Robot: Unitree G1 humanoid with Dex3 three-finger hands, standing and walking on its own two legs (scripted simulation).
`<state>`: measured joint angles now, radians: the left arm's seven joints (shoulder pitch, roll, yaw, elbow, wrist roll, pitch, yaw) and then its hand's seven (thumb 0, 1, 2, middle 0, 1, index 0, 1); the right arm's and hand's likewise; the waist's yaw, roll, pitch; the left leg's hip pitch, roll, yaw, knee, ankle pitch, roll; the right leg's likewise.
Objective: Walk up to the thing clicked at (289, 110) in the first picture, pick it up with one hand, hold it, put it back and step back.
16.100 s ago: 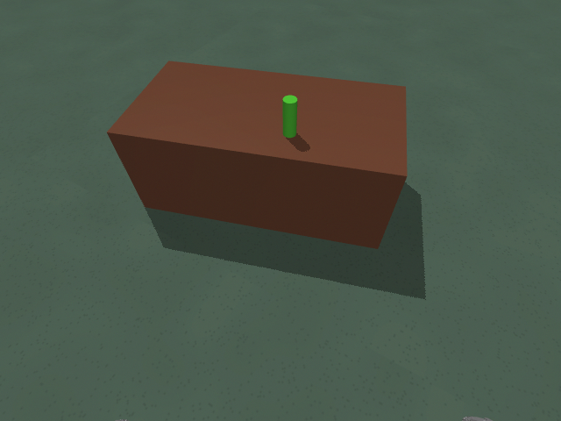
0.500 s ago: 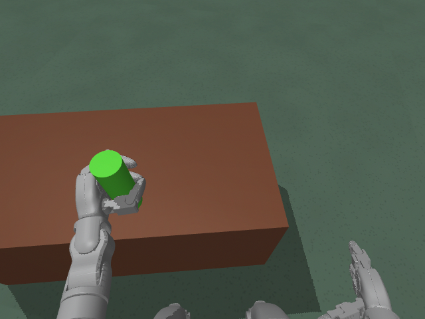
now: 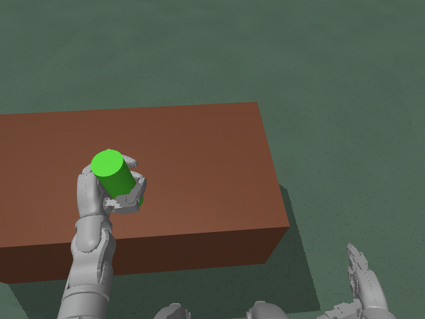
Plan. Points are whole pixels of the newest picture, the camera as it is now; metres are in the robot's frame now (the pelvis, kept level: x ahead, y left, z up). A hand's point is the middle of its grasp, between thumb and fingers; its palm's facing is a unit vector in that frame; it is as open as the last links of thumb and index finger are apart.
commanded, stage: hold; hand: left
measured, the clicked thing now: (120, 184) +0.34 +0.18 +0.06
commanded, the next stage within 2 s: crouch in 1.32 s
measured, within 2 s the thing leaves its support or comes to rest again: neither
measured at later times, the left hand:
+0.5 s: hand (129, 182) +0.34 +0.16 +0.06, palm faces +0.17 -0.99 +0.01, open 6.8 cm
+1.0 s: hand (129, 185) +0.34 +0.16 +0.06, palm faces +0.17 -0.99 +0.00, open 6.8 cm
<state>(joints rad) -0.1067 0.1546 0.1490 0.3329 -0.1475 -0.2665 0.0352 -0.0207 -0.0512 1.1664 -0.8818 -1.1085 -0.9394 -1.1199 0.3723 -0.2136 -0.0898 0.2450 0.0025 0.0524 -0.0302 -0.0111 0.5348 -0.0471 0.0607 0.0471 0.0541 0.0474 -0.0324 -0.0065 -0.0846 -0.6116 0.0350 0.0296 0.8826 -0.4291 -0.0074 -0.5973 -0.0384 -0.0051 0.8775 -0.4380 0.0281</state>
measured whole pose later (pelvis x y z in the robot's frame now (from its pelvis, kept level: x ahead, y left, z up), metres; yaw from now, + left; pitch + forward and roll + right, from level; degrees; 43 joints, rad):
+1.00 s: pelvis +0.00 +0.00 +0.00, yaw +0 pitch +9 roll +0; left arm -0.10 0.15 0.14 0.34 -0.15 -0.29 0.03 -0.02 -0.05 1.17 -0.88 -1.11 -0.94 -1.12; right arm 0.38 -0.22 -0.09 0.22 0.00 0.06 -0.03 -0.01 0.54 -0.05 0.06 0.05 0.05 0.05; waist -0.03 -0.01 -0.08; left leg -0.61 0.04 0.03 0.87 -0.43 -0.01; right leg -0.59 -0.04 -0.01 0.87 -0.44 0.02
